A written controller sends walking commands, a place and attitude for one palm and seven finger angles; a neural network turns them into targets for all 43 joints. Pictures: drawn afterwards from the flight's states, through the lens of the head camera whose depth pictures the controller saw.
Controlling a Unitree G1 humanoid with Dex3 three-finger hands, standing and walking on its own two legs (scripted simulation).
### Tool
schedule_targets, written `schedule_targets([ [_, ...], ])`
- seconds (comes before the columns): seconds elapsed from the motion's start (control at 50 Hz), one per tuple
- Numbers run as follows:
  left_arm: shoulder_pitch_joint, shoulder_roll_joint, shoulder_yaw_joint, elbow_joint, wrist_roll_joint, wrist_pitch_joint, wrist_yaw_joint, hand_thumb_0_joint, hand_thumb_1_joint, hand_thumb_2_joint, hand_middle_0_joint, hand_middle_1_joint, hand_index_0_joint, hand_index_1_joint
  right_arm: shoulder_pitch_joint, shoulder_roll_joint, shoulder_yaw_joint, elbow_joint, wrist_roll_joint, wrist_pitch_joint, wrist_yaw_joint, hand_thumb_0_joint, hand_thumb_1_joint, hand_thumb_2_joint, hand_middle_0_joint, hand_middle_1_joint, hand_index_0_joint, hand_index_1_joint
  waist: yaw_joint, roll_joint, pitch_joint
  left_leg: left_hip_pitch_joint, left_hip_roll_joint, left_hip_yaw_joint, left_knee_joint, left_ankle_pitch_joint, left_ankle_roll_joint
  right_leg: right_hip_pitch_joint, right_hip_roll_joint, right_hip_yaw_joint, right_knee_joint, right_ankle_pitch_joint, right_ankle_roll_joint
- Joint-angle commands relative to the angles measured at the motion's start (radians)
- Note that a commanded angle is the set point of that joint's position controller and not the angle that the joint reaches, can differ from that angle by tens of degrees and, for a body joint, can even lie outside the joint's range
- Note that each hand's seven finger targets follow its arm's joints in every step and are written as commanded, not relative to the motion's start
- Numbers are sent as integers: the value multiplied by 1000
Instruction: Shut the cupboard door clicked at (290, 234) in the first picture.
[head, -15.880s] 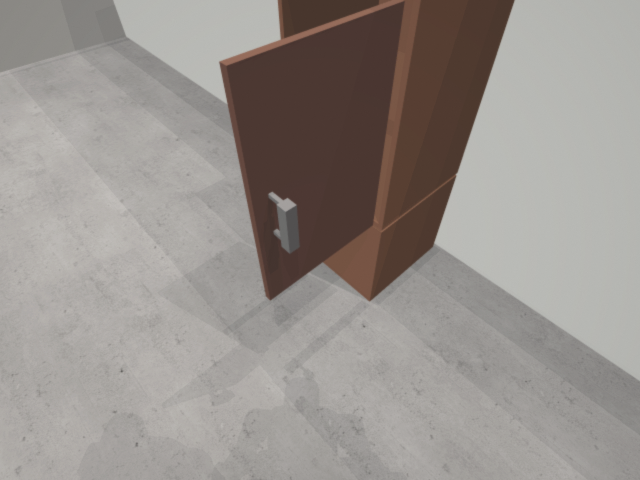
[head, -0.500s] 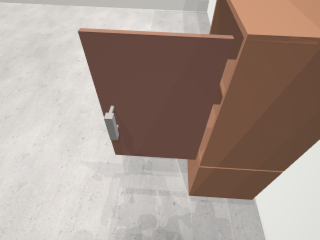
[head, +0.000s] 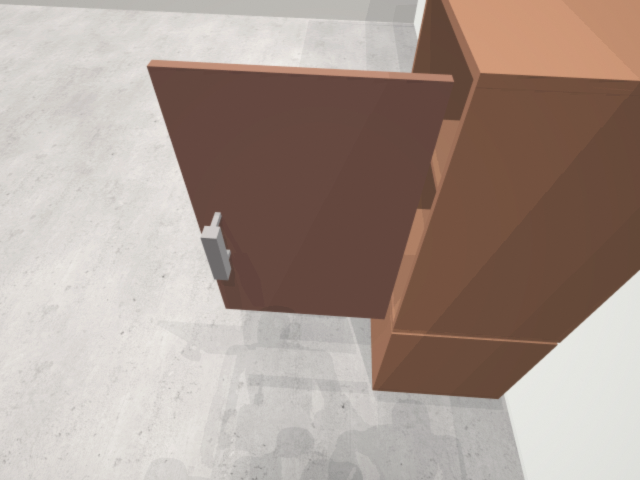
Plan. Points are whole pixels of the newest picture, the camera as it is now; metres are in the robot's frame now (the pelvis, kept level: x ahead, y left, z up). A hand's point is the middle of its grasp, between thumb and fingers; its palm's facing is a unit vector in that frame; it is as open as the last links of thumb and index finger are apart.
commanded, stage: come to a stop and stand still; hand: left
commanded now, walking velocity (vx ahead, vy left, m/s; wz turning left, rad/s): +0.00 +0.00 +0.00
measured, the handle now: (219, 245) +0.50 +0.22 -0.07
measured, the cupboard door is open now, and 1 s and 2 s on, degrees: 90 90 90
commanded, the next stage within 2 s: look again from close up in 0.14 s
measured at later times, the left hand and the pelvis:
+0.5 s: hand out of the picture +0.04 +0.17 -0.17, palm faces +0.00 -0.98 -0.20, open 7.4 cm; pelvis +0.02 -0.01 +0.00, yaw +0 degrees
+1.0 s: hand (189, 452) +0.17 +0.18 -0.07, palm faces +0.24 -0.96 -0.15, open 7.3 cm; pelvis +0.02 -0.02 -0.01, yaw +4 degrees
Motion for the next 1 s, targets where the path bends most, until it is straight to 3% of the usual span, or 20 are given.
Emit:
schedule_targets([
  [0.0, 25, 129, 26, -30, -5, -20, 12, 0, 900, 900, -200, -300, -200, -300, 11, -107, -21, -29, 6, -27, -6, 0, -900, -900, 200, 300, 200, 300, 2, 9, 7, 29, 111, -129, -102, 57, 5, -28, -77, 89, -102, 71, -44],
  [0.38, 16, 115, 29, 0, -5, -19, 16, 0, 900, 900, -200, -300, -200, -300, 4, -96, -18, 13, 4, -29, -16, 0, -900, -900, 200, 300, 200, 300, 3, 2, -22, 81, 119, -120, -92, 188, -2, 18, -84, 76, -97, 204, -39],
  [0.5, 20, 111, 32, 0, -4, -18, 16, 0, 900, 900, -200, -300, -200, -300, -2, -85, -17, 19, 5, -27, -18, 0, -900, -900, 200, 300, 200, 300, 6, 4, 4, 73, 118, -119, -99, 179, -1, 18, -82, 71, -108, 196, -39],
  [0.66, 27, 113, 33, 4, -5, -21, 17, 0, 900, 900, -200, -300, -200, -300, 0, -91, -19, 22, 3, -27, -20, 0, -900, -900, 200, 300, 200, 300, 3, -2, -28, 104, 118, -117, -89, 221, -4, 33, -86, 73, -104, 254, -41],
  [0.82, 38, 109, 34, 8, -5, -21, 18, 0, 900, 900, -200, -300, -200, -300, 6, -83, -17, 30, 4, -26, -22, 0, -900, -900, 200, 300, 200, 300, 5, 0, -11, 96, 117, -115, -93, 219, -5, 41, -89, 69, -112, 263, -42],
  [0.84, 106, 86, 29, 39, 9, -38, 61, 0, 900, 900, -200, -300, -200, -300, -39, -97, -23, -37, 12, -31, -15, 0, -900, -900, 200, 300, 200, 300, 10, 42, 10, 45, 131, -84, 129, 399, -32, -1, -131, 104, -84, 589, -18],
  [0.86, -738, 673, 455, -1560, -128, -317, 58, 0, 900, 900, -200, -300, -200, -300, 91, -292, -56, -306, 32, -222, -111, 0, -900, -900, 200, 300, 200, 300, -147, 51, -376, 370, 78, -125, 101, 494, 3, -14, -16, -24, 139, 545, -9],
  [0.88, -49, 173, 68, -1214, -144, -235, 62, 0, 900, 900, -218, -320, -218, -320, -2, -184, -14, -307, 80, -293, -127, 0, -900, -900, 200, 300, 200, 300, -39, 439, -503, 450, 65, -138, 94, 656, -12, -106, 38, -67, 239, 217, -21],
  [0.9, 179, -52, -5, -1178, -204, -104, 61, 0, 900, 900, -237, -340, -237, -340, -35, -131, -22, -330, 58, -335, -98, 0, -900, -900, 200, 300, 200, 300, -15, 368, -405, 331, 81, -153, 25, 760, -49, -134, 41, -97, 217, 41, -23],
  [0.92, 68, -17, 24, -1108, -182, -106, 59, 0, 900, 900, -255, -360, -255, -360, 0, -149, -43, -311, 56, -356, -63, 0, -900, -900, 200, 300, 200, 300, -57, 157, -221, 162, 76, -162, 69, 614, -46, -216, 28, -79, 178, 40, -15],
  [0.94, 20, -19, 48, -1060, -181, -142, 36, 0, 900, 900, -273, -380, -273, -380, -7, -163, -69, -352, 41, -359, -43, 0, -900, -900, 200, 300, 200, 300, -74, 79, -63, 23, 54, -173, 119, 426, -49, -279, 26, -94, 129, 66, -18],
  [0.96, 64, 6, 104, -938, -183, -195, 7, 0, 900, 900, -292, -400, -292, -400, -25, -176, -85, -381, 26, -359, -32, 0, -900, -900, 200, 300, 200, 300, -70, -67, -3, -130, 26, -164, 183, 221, -42, -336, 17, -101, 119, 101, -20],
  [0.98, 177, -6, 141, -830, -202, -269, -37, 0, 900, 900, -310, -420, -310, -420, -53, -168, -90, -414, 20, -357, -23, 0, -900, -900, 200, 300, 200, 300, -42, -217, -6, -245, 9, -155, 246, 112, -36, -386, 15, -97, 164, 86, -16],
])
